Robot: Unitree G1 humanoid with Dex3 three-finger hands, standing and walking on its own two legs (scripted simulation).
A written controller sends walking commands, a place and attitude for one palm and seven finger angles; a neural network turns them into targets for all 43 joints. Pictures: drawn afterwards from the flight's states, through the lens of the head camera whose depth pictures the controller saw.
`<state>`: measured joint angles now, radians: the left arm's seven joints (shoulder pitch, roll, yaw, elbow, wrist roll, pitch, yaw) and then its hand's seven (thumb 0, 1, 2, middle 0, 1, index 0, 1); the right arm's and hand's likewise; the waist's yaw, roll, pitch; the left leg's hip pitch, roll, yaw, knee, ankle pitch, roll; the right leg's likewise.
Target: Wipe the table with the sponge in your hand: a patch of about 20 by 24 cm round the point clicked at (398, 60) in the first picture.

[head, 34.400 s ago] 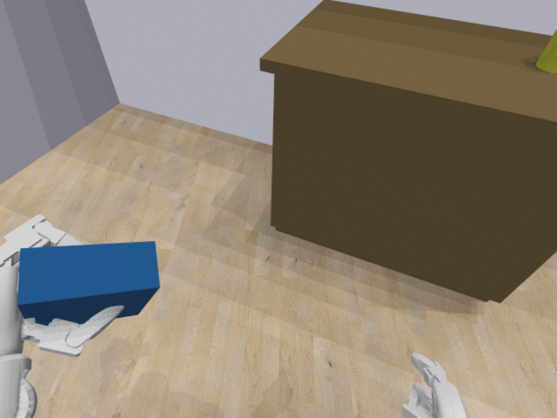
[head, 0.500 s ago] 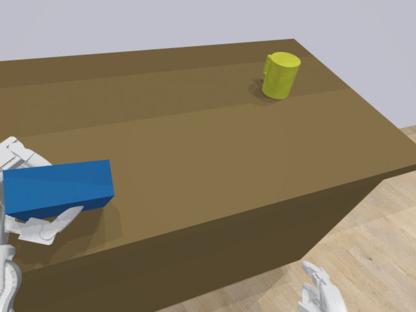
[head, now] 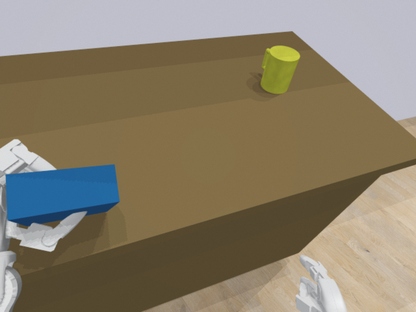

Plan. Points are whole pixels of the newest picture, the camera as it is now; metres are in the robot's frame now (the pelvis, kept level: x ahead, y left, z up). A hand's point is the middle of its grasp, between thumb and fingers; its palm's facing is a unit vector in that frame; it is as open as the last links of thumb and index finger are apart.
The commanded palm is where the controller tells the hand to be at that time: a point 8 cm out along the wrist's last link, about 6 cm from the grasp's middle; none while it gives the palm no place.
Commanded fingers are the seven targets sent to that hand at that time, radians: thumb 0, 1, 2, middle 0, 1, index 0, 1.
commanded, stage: look again from close up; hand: left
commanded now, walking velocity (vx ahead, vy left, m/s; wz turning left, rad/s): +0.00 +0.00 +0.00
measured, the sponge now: (81, 195) +0.24 +0.22 +0.15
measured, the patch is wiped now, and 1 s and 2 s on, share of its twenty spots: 0.00 0.00 0.00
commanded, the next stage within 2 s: turn the palm down, sponge in hand in 0.10 s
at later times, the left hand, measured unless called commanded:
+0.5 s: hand (67, 191) +0.22 +0.22 +0.18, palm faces +0.33 -0.76 -0.56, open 9.1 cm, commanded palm +0.17 +0.27 +0.20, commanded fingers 0.00 0.10 1.30 -1.20 -1.60 -1.20 -1.60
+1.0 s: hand (83, 175) +0.23 +0.19 +0.21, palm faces +0.33 -0.48 -0.82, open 9.1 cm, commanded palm +0.17 +0.24 +0.24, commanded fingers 0.00 0.10 1.30 -1.20 -1.60 -1.20 -1.60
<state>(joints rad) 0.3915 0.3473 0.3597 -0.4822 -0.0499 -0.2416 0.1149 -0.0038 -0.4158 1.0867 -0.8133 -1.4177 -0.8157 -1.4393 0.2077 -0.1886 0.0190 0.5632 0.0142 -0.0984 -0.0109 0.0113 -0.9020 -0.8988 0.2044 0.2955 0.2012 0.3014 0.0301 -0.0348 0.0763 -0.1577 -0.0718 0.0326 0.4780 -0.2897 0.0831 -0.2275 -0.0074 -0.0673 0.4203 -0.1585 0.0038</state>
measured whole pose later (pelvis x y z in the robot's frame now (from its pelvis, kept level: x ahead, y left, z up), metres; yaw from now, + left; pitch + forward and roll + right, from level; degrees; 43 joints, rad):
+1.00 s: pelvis +0.00 -0.09 -0.02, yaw +1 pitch +0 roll +2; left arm 0.25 0.72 0.42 -0.45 0.12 0.15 -0.05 0.00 -0.43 1.09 -0.82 -1.41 -0.83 -1.43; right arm 0.11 -0.29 0.01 0.59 0.03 0.03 -0.09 0.01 -0.90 -0.90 0.20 0.30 0.20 0.30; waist 0.07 0.06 0.00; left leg -0.28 -0.01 -0.04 0.67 -0.35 -0.02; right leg -0.35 0.08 -0.08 0.63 -0.28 -0.11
